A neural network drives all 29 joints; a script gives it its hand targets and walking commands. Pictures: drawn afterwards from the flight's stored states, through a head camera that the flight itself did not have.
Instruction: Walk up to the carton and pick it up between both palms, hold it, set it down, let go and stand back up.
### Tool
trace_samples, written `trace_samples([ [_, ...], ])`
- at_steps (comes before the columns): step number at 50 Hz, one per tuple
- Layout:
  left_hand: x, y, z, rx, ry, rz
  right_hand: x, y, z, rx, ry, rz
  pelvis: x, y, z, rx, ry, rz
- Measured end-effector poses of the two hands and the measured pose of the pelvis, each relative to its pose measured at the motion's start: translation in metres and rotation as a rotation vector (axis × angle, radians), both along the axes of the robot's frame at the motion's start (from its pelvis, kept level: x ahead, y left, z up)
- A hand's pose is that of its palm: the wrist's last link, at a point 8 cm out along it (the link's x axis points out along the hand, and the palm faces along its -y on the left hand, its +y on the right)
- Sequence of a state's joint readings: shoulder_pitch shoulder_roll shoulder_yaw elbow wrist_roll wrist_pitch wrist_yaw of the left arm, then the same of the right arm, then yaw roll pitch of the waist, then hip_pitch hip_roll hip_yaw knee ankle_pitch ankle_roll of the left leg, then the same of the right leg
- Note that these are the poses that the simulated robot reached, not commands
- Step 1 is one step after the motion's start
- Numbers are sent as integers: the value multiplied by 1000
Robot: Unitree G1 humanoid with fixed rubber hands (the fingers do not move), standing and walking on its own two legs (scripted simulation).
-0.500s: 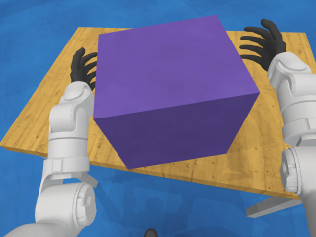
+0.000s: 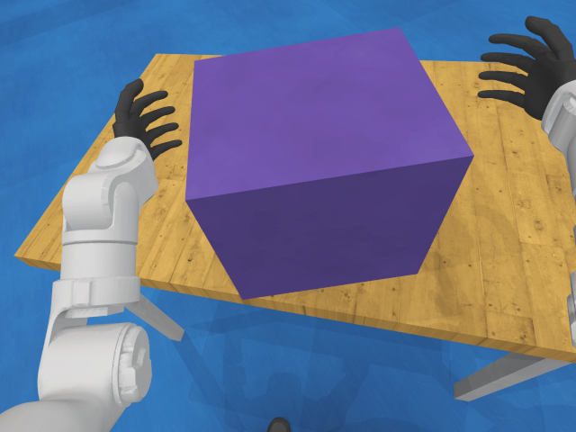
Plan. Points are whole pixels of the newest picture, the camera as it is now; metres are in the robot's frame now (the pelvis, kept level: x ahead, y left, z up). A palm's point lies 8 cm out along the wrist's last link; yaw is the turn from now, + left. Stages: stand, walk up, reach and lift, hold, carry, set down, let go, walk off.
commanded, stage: set down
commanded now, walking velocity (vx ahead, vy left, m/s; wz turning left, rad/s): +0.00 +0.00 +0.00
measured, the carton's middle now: (314, 175) +0.46 +0.06 +0.06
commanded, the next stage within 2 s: none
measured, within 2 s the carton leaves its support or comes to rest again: neither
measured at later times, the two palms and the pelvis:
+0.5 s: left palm (119, 199) +0.32 +0.27 +0.14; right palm (543, 145) +0.45 -0.20 +0.16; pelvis -0.01 -0.01 +0.00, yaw +3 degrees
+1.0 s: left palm (125, 238) +0.28 +0.26 +0.11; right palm (547, 209) +0.39 -0.22 +0.11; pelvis -0.01 +0.01 +0.00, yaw +2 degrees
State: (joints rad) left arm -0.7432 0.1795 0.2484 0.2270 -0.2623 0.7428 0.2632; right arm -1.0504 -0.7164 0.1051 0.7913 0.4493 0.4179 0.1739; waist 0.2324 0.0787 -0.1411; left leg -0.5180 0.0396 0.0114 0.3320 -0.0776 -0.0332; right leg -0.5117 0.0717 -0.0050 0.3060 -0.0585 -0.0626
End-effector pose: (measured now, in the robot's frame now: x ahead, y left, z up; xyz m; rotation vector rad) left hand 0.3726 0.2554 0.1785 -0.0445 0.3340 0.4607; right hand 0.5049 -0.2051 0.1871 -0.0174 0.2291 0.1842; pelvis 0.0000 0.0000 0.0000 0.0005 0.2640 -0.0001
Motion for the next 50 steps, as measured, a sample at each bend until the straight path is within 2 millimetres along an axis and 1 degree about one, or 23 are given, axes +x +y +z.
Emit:
trace_samples([
  [4,-8,-3,3,-18,-26,-9,-10,0,0,1,1,10,-1,-2,0,0,-18,7],
  [6,-10,-4,0,-20,-18,-6,-14,0,-4,-3,21,6,-3,-4,0,1,-28,13],
  [10,-21,-6,-8,-29,-5,-5,-27,5,-13,-20,31,34,-4,-6,0,2,-65,18],
  [14,-29,1,-19,-45,7,27,-36,8,-22,-41,40,46,-5,-9,-2,0,-72,25],
  [19,-41,10,-25,-16,10,39,-46,12,-20,-37,11,61,-6,-10,-2,0,-86,37],
  [22,-49,12,-28,3,0,30,-51,7,-24,-33,22,56,-7,-9,-1,0,-98,47],
  [28,-61,13,-43,-10,20,36,-60,-2,-34,-52,58,41,-10,-5,-1,-5,-103,50],
  [34,-67,12,-44,5,9,25,-71,-2,-37,-35,35,44,-11,0,-1,-6,-103,50],
  [39,-72,8,-47,-2,12,7,-82,-3,-50,-46,69,44,-11,3,-1,-7,-116,45],
  [44,-78,6,-47,5,-3,13,-91,-4,-56,-43,50,52,-12,6,0,-8,-131,46],
  [47,-85,3,-53,6,-9,-4,-101,-8,-65,-46,59,43,-12,7,0,-6,-143,50],
  [50,-93,1,-64,0,15,7,-111,-14,-75,-50,86,31,-13,8,0,-6,-154,45],
])
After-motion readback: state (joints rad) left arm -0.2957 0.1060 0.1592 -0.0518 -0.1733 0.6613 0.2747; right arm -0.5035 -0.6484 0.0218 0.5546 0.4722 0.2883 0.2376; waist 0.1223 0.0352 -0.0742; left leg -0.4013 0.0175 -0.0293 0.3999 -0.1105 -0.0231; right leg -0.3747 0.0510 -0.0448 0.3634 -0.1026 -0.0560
